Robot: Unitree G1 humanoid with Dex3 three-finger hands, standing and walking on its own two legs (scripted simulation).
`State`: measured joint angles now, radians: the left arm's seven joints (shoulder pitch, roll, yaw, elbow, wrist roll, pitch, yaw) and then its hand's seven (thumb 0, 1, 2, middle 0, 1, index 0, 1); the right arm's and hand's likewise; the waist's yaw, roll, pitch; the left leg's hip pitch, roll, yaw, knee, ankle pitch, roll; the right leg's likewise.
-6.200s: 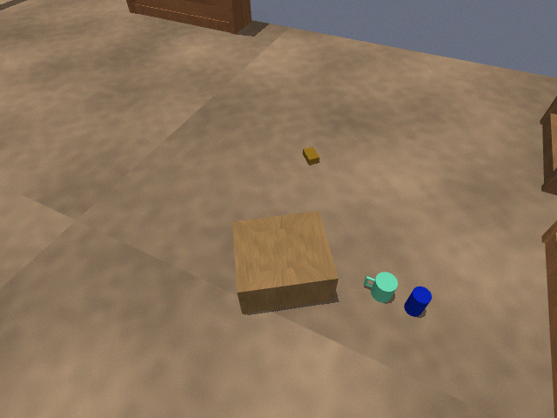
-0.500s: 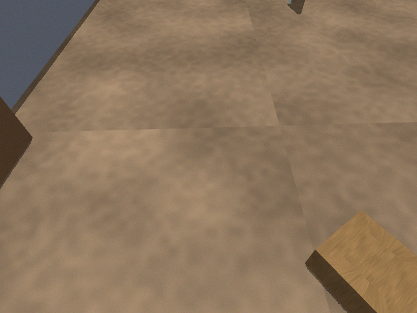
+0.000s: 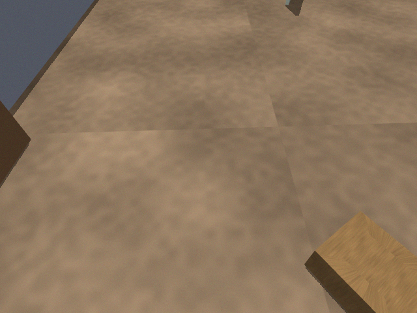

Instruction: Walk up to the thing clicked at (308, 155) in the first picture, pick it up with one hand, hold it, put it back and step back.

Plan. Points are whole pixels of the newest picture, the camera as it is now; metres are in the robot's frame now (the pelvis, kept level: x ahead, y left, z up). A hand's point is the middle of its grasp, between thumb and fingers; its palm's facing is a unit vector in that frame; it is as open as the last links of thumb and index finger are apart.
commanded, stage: walk up
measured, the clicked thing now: out of the picture +0.59 -1.32 -0.76
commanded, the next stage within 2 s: none
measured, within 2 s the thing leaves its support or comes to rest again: neither
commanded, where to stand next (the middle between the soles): +0.65 +0.00 m, yaw -1 degrees
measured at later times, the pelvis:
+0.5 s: pelvis +0.10 +0.06 -0.01, yaw -1 degrees
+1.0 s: pelvis +0.30 +0.00 -0.01, yaw -3 degrees
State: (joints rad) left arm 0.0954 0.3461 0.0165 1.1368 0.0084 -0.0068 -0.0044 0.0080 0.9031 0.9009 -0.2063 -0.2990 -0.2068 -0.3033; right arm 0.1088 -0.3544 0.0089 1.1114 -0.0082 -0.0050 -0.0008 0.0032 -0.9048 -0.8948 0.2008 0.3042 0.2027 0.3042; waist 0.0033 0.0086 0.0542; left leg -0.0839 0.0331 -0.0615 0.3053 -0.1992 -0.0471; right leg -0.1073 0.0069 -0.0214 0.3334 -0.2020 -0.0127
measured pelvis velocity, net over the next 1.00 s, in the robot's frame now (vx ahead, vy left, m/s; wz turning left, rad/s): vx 0.30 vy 0.00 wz -0.06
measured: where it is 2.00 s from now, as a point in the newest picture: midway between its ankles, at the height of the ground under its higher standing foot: (215, 227)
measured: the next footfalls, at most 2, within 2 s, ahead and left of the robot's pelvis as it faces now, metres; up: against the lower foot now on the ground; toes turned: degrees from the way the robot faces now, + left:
left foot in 0.26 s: +0.16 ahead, +0.18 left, +0.00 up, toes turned +4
right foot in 0.74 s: +0.33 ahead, -0.10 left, +0.00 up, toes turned -6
